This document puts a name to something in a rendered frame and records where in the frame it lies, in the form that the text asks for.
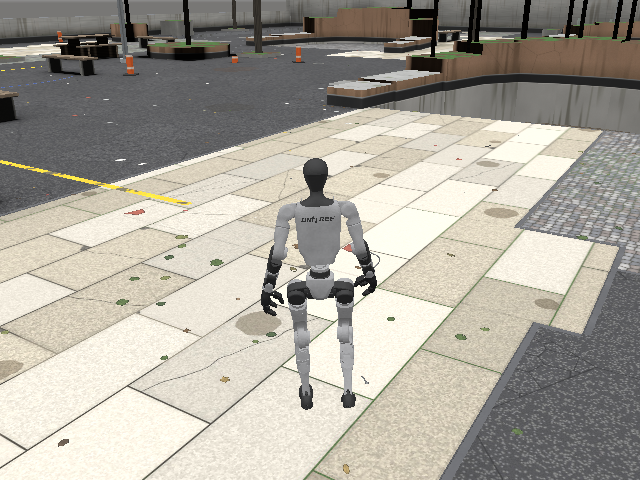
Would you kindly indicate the robot left forearm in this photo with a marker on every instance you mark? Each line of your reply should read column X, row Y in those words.
column 272, row 272

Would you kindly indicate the robot left upper arm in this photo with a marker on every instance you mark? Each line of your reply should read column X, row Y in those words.
column 286, row 213

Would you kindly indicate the robot right upper arm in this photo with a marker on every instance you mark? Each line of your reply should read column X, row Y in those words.
column 349, row 210

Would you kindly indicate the right robot hand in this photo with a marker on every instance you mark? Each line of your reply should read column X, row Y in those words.
column 364, row 281

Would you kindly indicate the left robot hand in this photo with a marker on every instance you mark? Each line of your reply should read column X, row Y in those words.
column 266, row 301

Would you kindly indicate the right robot foot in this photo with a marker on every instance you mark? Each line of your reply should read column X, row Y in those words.
column 348, row 400

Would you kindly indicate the robot head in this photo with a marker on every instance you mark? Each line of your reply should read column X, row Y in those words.
column 315, row 173

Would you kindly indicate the robot right forearm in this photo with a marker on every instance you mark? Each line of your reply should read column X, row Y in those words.
column 366, row 263

